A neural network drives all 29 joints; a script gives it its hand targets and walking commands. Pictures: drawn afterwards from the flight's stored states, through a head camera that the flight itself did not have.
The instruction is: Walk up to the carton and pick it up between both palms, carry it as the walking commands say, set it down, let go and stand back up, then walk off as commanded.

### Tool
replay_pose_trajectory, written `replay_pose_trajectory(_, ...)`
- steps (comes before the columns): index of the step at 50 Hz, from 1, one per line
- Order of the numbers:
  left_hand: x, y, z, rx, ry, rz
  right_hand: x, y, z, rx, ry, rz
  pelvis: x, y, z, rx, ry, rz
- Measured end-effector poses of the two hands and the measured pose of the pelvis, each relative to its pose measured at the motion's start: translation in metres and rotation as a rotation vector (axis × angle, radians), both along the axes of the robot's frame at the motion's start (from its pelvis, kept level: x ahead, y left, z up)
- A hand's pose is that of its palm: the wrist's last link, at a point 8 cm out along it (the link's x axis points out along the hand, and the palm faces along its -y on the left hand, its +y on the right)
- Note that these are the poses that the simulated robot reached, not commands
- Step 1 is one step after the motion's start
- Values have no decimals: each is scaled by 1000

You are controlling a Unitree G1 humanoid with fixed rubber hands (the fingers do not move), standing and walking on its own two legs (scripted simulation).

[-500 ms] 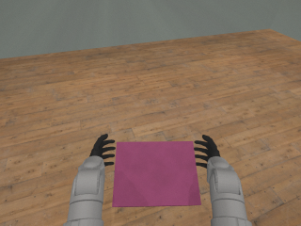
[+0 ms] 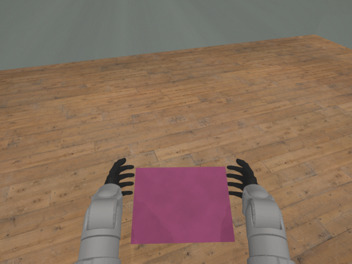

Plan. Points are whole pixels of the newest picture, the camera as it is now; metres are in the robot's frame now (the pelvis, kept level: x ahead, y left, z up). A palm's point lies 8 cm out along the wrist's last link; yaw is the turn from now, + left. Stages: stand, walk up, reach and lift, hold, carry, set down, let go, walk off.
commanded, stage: hold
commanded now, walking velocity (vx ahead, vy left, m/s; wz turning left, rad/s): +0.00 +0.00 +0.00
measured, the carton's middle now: (180, 206) +0.30 +0.00 -0.05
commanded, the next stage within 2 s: carry in 0.20 s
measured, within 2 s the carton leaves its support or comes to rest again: neither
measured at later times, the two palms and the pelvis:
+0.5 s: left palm (80, 191) +0.28 +0.23 +0.05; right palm (211, 180) +0.31 -0.07 +0.05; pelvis +0.00 +0.05 -0.03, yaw +6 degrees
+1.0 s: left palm out of the picture +0.20 +0.36 +0.08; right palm (148, 179) +0.29 +0.07 +0.07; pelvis -0.03 +0.13 -0.02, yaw +20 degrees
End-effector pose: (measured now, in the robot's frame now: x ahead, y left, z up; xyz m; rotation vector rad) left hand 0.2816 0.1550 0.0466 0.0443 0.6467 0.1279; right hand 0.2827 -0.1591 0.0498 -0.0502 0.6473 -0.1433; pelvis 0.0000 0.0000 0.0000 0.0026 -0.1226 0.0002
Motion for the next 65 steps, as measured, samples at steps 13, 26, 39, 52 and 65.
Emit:
replay_pose_trajectory(13,2,2,3,14,-17,13,2,4,-1,12,-24,-16,-3,3,-8,-4,72,6)
replay_pose_trajectory(26,-10,81,1,13,29,226,24,95,1,58,14,-20,-4,57,-34,14,215,109)
replay_pose_trajectory(39,-42,131,18,23,71,364,21,152,6,79,57,54,-19,83,-32,-26,224,213)
replay_pose_trajectory(52,-96,223,27,15,94,493,10,257,21,53,69,200,-37,142,-18,30,216,375)
replay_pose_trajectory(65,-189,339,-17,-49,166,728,-32,400,-13,-39,132,409,-82,215,-30,-34,220,493)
